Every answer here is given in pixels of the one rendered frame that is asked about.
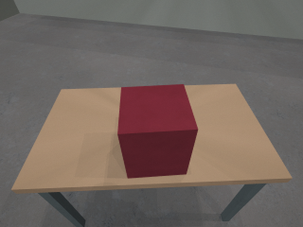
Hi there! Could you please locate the carton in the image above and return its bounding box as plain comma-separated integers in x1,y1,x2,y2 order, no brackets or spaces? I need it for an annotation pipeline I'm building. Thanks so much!
117,84,198,179

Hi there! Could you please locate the table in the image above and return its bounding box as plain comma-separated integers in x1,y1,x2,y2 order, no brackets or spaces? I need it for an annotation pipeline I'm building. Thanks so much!
11,83,293,227

